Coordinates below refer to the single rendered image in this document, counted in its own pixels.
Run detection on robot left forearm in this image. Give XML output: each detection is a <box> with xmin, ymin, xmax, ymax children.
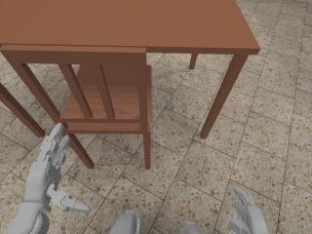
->
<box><xmin>6</xmin><ymin>201</ymin><xmax>52</xmax><ymax>234</ymax></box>

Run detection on chair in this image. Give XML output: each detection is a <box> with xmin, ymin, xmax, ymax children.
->
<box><xmin>0</xmin><ymin>45</ymin><xmax>152</xmax><ymax>170</ymax></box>

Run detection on left robot shin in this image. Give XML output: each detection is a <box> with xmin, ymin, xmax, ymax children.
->
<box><xmin>125</xmin><ymin>210</ymin><xmax>135</xmax><ymax>214</ymax></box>

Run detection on right robot hand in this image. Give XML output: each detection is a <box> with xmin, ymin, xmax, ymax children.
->
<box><xmin>229</xmin><ymin>186</ymin><xmax>269</xmax><ymax>234</ymax></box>

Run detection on left robot hand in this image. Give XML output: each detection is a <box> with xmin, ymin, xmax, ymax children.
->
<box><xmin>24</xmin><ymin>122</ymin><xmax>92</xmax><ymax>213</ymax></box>

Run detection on robot right thigh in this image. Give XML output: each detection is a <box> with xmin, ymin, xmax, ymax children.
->
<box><xmin>178</xmin><ymin>224</ymin><xmax>208</xmax><ymax>234</ymax></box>

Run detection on table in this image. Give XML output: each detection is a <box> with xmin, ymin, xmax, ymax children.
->
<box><xmin>0</xmin><ymin>0</ymin><xmax>260</xmax><ymax>139</ymax></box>

